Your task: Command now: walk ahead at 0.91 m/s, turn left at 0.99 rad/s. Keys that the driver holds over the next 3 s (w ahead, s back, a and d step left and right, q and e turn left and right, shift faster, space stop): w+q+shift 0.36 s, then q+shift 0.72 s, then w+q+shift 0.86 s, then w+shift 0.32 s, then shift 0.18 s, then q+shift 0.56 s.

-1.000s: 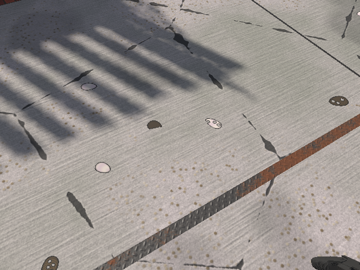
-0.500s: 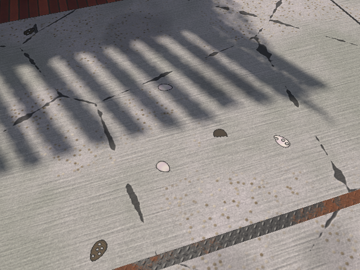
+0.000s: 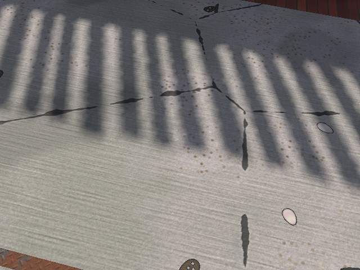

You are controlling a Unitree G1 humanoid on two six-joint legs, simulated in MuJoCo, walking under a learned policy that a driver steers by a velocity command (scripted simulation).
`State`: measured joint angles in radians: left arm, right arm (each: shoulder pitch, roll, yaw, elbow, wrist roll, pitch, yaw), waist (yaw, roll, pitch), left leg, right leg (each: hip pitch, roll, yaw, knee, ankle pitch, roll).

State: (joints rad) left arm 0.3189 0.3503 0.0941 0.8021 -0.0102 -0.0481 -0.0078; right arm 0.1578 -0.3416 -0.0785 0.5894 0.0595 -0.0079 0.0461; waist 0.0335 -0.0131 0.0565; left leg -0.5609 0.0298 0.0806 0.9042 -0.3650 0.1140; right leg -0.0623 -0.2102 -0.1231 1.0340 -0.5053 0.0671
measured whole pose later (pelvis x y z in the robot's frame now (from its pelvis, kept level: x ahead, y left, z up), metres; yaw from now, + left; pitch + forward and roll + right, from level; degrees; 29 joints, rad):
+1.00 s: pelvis +0.59 +0.22 +0.04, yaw +57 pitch +1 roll -2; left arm -0.01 0.32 0.06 0.69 0.01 -0.02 0.00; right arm 0.19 -0.34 -0.09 0.57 0.01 0.01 0.01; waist -0.02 -0.02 0.15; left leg -0.43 -0.10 -0.07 0.54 -0.12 0.09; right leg -0.48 0.01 0.07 1.12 -0.47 0.03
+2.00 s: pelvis +0.58 +0.72 +0.05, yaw +116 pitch +0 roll +0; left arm 0.09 0.30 0.01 0.59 0.02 -0.13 0.00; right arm 0.44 -0.27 -0.05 0.71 0.02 -0.07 0.01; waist -0.04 -0.04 0.04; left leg -0.10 -0.17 -0.11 0.42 -0.29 0.15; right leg -0.69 -0.13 0.13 1.03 -0.17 0.04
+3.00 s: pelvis +0.31 +1.31 +0.04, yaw +147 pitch +2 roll -1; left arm 0.05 0.30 0.03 0.64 0.01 -0.01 0.03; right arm 0.20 -0.33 -0.09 0.64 0.02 0.05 -0.04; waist -0.05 -0.02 0.06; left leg -0.38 -0.22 -0.32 0.49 -0.10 0.05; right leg -0.51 0.06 0.21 0.71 -0.28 0.09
